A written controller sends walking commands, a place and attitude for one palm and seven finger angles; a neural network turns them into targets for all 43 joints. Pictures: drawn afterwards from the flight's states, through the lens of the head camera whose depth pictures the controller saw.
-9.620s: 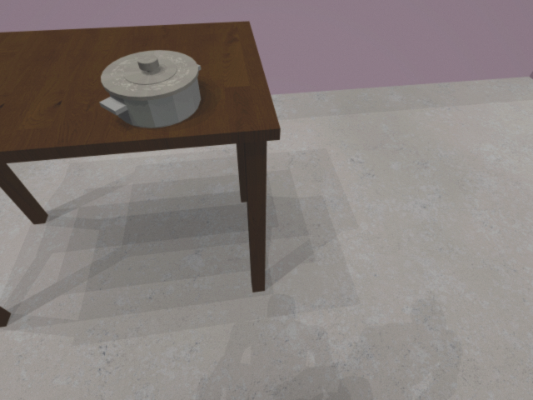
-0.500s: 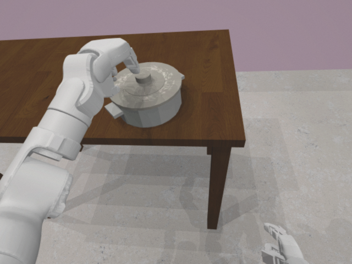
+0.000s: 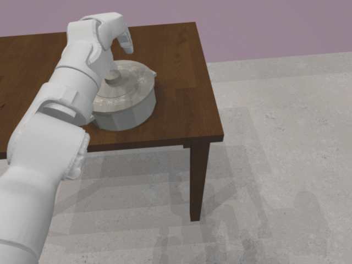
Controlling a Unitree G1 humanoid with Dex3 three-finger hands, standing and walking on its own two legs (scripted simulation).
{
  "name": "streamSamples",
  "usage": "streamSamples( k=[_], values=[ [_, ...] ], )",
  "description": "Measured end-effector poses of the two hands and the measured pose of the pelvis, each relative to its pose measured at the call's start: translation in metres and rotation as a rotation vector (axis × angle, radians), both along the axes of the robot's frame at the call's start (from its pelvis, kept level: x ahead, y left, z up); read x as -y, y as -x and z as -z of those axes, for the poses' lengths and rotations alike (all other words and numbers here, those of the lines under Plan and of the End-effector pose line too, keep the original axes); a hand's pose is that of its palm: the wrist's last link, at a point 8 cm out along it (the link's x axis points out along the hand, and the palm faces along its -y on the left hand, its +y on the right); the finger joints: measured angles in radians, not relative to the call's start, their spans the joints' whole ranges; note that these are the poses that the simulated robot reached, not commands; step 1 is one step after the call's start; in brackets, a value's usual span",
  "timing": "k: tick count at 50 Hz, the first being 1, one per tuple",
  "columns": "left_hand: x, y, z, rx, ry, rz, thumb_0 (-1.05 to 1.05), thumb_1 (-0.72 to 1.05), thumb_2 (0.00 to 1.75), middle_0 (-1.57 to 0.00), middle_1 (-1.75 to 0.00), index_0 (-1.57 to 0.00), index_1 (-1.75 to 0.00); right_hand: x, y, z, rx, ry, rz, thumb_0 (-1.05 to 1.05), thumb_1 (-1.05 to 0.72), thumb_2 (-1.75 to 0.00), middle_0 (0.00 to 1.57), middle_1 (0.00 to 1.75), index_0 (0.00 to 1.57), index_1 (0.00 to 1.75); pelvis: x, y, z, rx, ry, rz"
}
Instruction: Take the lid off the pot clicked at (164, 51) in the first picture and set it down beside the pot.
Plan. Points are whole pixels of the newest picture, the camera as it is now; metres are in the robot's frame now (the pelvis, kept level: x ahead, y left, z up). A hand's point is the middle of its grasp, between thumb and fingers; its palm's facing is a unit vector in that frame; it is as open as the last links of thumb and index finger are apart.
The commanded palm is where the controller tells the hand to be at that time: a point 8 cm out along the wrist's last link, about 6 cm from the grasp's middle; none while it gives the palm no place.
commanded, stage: move the open hand above the knob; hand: left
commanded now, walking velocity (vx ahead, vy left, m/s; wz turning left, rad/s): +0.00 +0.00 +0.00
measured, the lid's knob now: (112, 76) +0.52 +0.13 +0.15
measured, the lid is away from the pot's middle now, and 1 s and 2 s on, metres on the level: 0.00 0.00 0.00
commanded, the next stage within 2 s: lower the open fingers around the knob in 0.64 s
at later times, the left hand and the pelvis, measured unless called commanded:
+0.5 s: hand (102, 57) +0.50 +0.12 +0.22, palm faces -0.28 -0.05 -0.96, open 9.6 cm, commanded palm +0.48 +0.13 +0.29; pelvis +0.01 -0.01 +0.00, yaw +0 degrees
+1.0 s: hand (102, 66) +0.49 +0.13 +0.21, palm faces -0.36 -0.08 -0.93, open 9.6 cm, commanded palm +0.48 +0.13 +0.27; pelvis +0.00 +0.00 +0.00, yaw +1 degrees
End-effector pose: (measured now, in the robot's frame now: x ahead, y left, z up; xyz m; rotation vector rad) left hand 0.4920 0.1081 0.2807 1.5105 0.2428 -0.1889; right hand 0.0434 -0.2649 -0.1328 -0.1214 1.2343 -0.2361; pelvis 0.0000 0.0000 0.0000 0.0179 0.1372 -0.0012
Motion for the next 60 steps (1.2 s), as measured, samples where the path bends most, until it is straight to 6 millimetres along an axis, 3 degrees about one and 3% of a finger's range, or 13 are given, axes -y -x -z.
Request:
streamSamples(
  k=[6,11,28,36,44,60],
  values=[
    [-0.002,-0.009,0.0,-0.008,-0.005,-0.046,0.0,-0.3,1.61,-0.9,-0.09,-0.9,-0.08,0.004,0.02,0.001,-0.028,0.002,0.045,0.01,-0.91,-0.9,0.2,0.29,0.2,0.3,0.004,-0.004,0.0,-0.009,-0.002,0.02],
    [-0.006,-0.008,0.006,-0.029,-0.02,-0.049,0.0,-0.3,1.61,-0.9,-0.09,-0.9,-0.08,0.007,0.02,0.001,-0.03,0.002,0.047,0.01,-0.91,-0.9,0.2,0.29,0.2,0.3,0.007,-0.006,0.0,-0.006,-0.002,0.021],
    [-0.019,0.005,0.002,-0.019,-0.019,-0.049,0.0,-0.3,1.61,-0.9,-0.09,-0.9,-0.08,0.009,-0.049,-0.009,0.114,0.01,-0.032,0.01,-0.91,-0.9,0.2,0.29,0.2,0.3,0.009,-0.007,0.001,0.007,-0.003,0.003],
    [-0.025,0.009,-0.002,-0.006,-0.018,-0.05,0.0,-0.31,1.61,-0.9,-0.09,-0.9,-0.08,0.001,-0.06,-0.011,0.133,0.003,-0.052,0.01,-0.91,-0.9,0.2,0.29,0.2,0.3,0.007,-0.005,0.001,0.01,-0.001,-0.005],
    [-0.034,0.007,0.011,-0.082,-0.001,-0.128,0.0,-0.31,1.61,-0.9,-0.09,-0.9,-0.08,-0.004,-0.042,-0.004,0.073,-0.005,-0.049,0.01,-0.91,-0.9,0.2,0.29,0.2,0.3,0.003,-0.001,0.002,0.003,0.001,-0.014],
    [-0.007,-0.009,0.031,-0.133,0.03,-0.06,0.0,-0.3,1.61,-0.9,-0.09,-0.9,-0.08,0.0,0.019,0.0,-0.038,0.028,0.04,0.01,-0.91,-0.9,0.2,0.3,0.2,0.3,-0.002,-0.002,0.003,-0.032,0.002,0.005]
  ],
)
